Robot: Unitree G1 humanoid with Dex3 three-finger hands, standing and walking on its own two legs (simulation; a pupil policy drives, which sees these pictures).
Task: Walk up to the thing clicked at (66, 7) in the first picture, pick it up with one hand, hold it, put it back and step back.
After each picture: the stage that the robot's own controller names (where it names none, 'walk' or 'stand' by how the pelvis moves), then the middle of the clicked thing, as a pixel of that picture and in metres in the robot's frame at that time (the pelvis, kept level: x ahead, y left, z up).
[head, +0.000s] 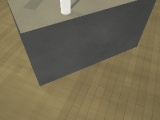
stand; out of the picture +1.05 +0.10 -0.02
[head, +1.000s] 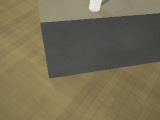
rise first; out of the picture +0.94 -0.04 +0.01
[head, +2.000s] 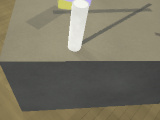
rise first; (77, 28) +0.63 +0.03 +0.01
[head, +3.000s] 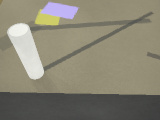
stand; (28, 54) +0.46 +0.22 +0.02
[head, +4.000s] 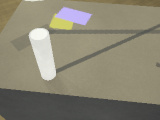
stand; (44, 57) +0.48 +0.17 -0.01
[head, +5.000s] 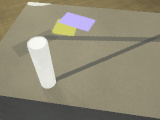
stand; (43, 65) +0.44 +0.17 -0.01
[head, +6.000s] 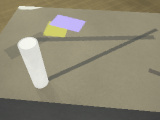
stand; (35, 65) +0.46 +0.21 -0.02
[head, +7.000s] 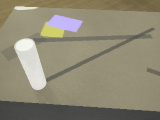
stand; (32, 67) +0.45 +0.22 -0.02
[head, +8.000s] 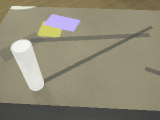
rise first; (30, 68) +0.44 +0.22 -0.02
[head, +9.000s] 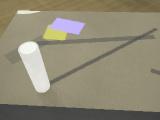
rise first; (36, 69) +0.43 +0.22 -0.02
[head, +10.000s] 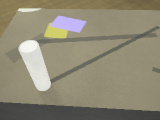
go down; (37, 68) +0.43 +0.22 -0.01
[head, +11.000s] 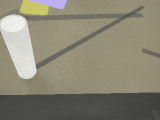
go down; (21, 52) +0.44 +0.19 +0.03
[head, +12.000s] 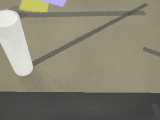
approach; (16, 48) +0.45 +0.20 +0.05
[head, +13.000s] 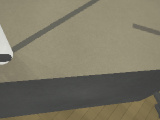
close; out of the picture +0.47 +0.22 +0.08
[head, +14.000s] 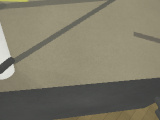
lift; out of the picture +0.45 +0.23 +0.08
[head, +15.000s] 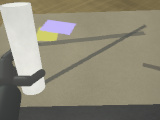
lift; (26, 52) +0.35 +0.16 +0.20
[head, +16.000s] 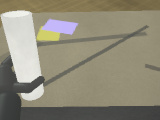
hold; (25, 59) +0.34 +0.17 +0.17
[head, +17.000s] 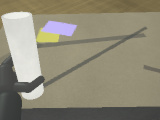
hold; (26, 59) +0.34 +0.17 +0.17
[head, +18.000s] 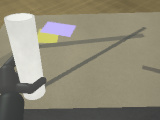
crouch; (28, 60) +0.34 +0.16 +0.16
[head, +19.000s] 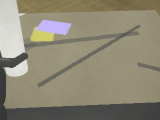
crouch; (10, 36) +0.42 +0.21 +0.19
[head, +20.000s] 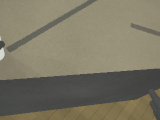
lower; out of the picture +0.49 +0.23 +0.08
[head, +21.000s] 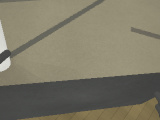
lower; out of the picture +0.47 +0.22 +0.08
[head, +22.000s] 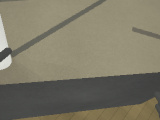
lower; out of the picture +0.48 +0.22 +0.08
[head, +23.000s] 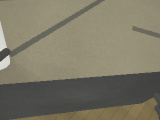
lower; out of the picture +0.47 +0.22 +0.09
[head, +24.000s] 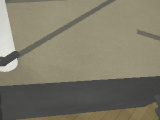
open; out of the picture +0.47 +0.21 +0.08
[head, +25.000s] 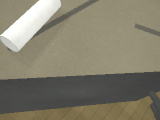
rise; (33, 20) +0.57 +0.11 +0.00
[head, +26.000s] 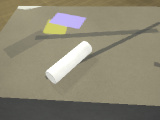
sink last; (70, 61) +0.53 +0.09 -0.06
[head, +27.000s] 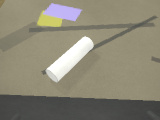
stand; (71, 57) +0.52 +0.06 -0.06
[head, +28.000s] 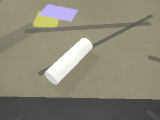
stand; (70, 59) +0.51 +0.06 -0.05
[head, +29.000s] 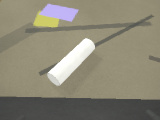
stand; (72, 60) +0.50 +0.05 -0.05
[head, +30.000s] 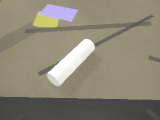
stand; (72, 61) +0.50 +0.05 -0.05
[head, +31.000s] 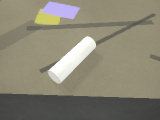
stand; (73, 58) +0.50 +0.04 -0.05
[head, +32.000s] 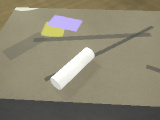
walk; (73, 67) +0.51 +0.05 -0.11
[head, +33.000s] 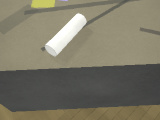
walk; (66, 33) +0.63 +0.08 -0.09
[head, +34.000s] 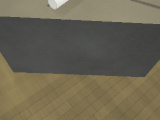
walk; out of the picture +0.95 +0.07 -0.08
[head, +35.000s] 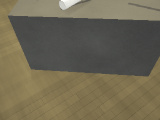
stand; out of the picture +1.17 +0.09 -0.09
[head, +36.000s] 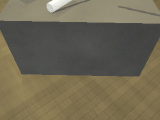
stand; (61, 1) +1.16 +0.14 -0.11
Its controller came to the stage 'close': yes
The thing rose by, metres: 0.20
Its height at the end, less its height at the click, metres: -0.09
